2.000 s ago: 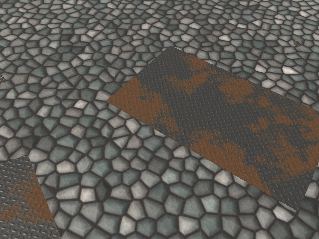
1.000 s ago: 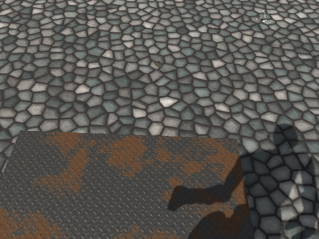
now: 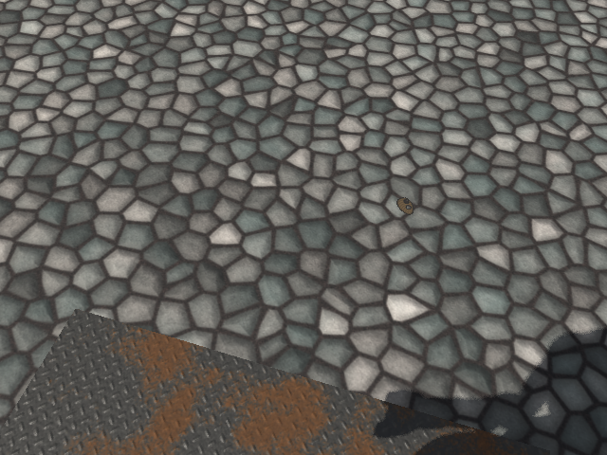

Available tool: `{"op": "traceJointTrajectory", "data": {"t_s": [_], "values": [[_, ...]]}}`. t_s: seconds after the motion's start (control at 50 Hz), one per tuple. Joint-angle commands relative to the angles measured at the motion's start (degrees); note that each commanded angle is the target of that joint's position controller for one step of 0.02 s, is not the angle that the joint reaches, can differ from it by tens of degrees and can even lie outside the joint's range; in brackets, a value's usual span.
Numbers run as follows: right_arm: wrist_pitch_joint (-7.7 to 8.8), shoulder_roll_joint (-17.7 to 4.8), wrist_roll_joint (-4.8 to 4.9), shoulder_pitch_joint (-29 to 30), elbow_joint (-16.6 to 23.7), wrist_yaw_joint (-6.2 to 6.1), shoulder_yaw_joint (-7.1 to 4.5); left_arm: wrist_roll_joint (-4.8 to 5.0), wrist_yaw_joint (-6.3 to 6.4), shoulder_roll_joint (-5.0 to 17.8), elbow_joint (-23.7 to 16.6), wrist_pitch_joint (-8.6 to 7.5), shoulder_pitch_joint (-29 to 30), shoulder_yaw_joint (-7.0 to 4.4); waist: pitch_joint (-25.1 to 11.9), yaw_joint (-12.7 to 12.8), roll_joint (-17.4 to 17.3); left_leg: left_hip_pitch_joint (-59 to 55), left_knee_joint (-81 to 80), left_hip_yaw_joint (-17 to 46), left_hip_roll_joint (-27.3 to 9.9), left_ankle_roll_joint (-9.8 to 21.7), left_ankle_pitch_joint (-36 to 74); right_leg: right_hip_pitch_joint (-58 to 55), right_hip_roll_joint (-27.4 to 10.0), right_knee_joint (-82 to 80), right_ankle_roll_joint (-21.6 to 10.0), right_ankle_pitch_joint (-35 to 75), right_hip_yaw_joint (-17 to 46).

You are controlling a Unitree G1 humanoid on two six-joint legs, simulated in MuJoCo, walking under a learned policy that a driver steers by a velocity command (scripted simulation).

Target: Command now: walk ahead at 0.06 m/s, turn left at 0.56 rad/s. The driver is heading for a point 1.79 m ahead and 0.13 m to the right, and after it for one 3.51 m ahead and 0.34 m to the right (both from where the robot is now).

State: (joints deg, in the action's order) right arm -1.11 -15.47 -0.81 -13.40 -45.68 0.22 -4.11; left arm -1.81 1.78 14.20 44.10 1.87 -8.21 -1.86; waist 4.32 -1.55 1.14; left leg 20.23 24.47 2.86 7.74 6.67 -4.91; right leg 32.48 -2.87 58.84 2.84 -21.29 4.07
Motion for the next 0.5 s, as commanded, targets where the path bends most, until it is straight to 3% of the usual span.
{"op": "traceJointTrajectory", "data": {"t_s": [0.02,0.08,0.14,0.18,0.22,0.24,0.26,0.28,0.3,0.32,0.34,0.38,0.46,0.5], "values": [[-0.19,-8.91,-0.18,-1.16,3.72,-0.28,-2.46,0.17,0.36,5.09,-2.48,0.56,-3.20,-1.41,-8.62,0.32,-6.76,-5.21,-9.63,18.23,-14.23,6.71,-6.32,-2.19,1.22,-3.39,0.59,1.59,-0.96],[-0.79,-9.10,-0.47,-1.69,3.98,-0.26,-2.80,0.60,0.56,5.21,-3.51,0.33,-0.93,-1.35,-7.48,-0.76,-7.62,-6.36,-9.60,21.90,-14.24,6.19,-11.55,-2.55,2.21,-8.36,0.30,0.66,-0.27],[-1.00,-8.70,-0.87,-1.09,4.23,-0.08,-2.80,1.27,0.82,5.21,-3.51,-0.37,-2.05,-1.16,-8.03,-0.73,-8.45,-7.07,-7.76,23.13,-14.48,5.79,-6.75,-6.75,3.65,-13.68,-0.94,-1.30,-0.79],[-1.16,-8.19,-0.95,-0.32,4.20,0.09,-2.58,1.69,1.02,5.24,-3.24,-0.84,-4.33,-1.06,-8.49,-0.06,-9.17,-6.54,-6.18,23.91,-14.51,5.05,-0.88,-11.79,4.78,-19.28,-2.27,-2.50,-1.79],[-1.50,-7.65,-0.21,0.83,3.96,-0.12,-2.23,1.61,1.23,4.61,-2.33,-1.51,-8.46,-0.86,-8.24,2.35,-8.33,-4.18,-3.40,23.75,-12.99,2.52,0.46,-19.69,5.47,-32.40,-4.00,2.98,-2.78],[-1.45,-6.42,0.28,0.26,3.94,-0.46,-1.76,1.04,1.47,6.02,-2.25,-1.97,-9.11,-1.13,-7.47,2.45,-5.34,-1.10,-0.79,22.10,-10.55,-0.32,-5.07,-23.71,2.29,-40.27,-5.19,5.11,0.57],[-1.23,-2.52,0.51,-3.40,4.01,-0.64,-0.71,-0.10,1.74,9.97,-3.66,-2.20,-6.94,-1.59,-8.02,-0.20,6.55,2.93,9.69,14.43,-4.51,-3.62,-17.74,-26.31,-10.99,-47.34,-8.23,1.87,14.77],[-1.00,-5.21,0.18,-0.89,4.80,-1.09,-1.47,-0.43,1.20,13.37,-4.93,-1.99,-2.74,-2.28,-3.33,0.39,12.14,8.70,17.81,4.40,3.53,-5.10,-26.36,-19.12,-18.99,-48.41,-14.62,13.06,25.19],[-0.96,-7.49,-1.06,-0.57,4.06,-1.09,-2.03,-0.20,0.84,10.34,-4.24,-2.18,-3.89,-1.76,-3.63,0.42,6.14,4.88,26.31,6.74,-0.08,-5.70,-25.86,-17.04,-18.13,-45.94,-17.11,20.88,21.95],[-1.03,-7.04,-0.57,-1.89,2.84,-0.76,-2.10,0.54,0.56,7.61,-4.20,-2.48,-1.68,-0.93,-3.73,-1.32,3.95,3.77,29.23,6.87,-0.40,-6.03,-22.91,-17.26,-14.48,-44.40,-16.11,24.97,16.25],[-1.26,-6.52,-0.32,-3.05,1.77,-0.64,-1.98,0.61,0.39,6.79,-4.28,-2.57,-0.25,-0.70,-3.79,-1.95,3.97,3.12,31.37,6.38,-0.39,-6.76,-20.48,-18.27,-11.01,-43.11,-14.31,28.91,11.19],[-1.72,-5.59,-0.42,-3.70,0.62,-0.38,-1.53,0.78,0.57,6.36,-3.87,-2.82,-0.89,-0.51,-5.32,-1.29,6.96,3.71,31.90,5.37,-0.54,-8.08,-19.57,-23.21,-8.06,-40.78,-13.32,37.71,6.64],[-2.21,-3.00,0.43,0.61,0.13,-0.68,0.16,0.94,0.40,6.48,-1.12,-2.74,-5.33,-0.45,-6.82,1.88,7.47,0.32,18.52,1.86,-3.25,-9.79,-20.73,-29.88,-7.51,-37.86,-13.24,42.02,5.27],[-2.34,-2.89,1.02,1.65,-0.56,-1.14,0.64,0.63,0.19,7.56,0.18,-2.32,-6.70,-0.79,-6.96,3.08,9.06,-3.39,11.23,-0.66,-3.79,-9.28,-21.30,-30.40,-7.50,-36.91,-13.38,42.56,6.25]]}}
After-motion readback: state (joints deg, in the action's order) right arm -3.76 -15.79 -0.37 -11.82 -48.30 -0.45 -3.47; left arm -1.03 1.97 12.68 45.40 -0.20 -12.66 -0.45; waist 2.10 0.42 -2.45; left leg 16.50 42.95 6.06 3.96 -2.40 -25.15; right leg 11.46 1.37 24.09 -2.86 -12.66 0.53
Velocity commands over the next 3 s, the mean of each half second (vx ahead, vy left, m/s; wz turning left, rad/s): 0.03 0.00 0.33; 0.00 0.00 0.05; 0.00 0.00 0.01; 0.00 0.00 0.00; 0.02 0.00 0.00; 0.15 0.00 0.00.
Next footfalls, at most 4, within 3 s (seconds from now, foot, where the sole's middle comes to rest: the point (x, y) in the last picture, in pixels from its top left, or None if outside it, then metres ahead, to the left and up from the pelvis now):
0.24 right None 0.08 -0.14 -0.77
0.60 left None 0.00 0.06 -0.77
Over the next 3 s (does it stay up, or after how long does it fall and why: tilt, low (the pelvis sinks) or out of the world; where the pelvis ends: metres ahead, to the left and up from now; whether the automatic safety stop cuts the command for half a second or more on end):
stays up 0.14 -0.07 0.00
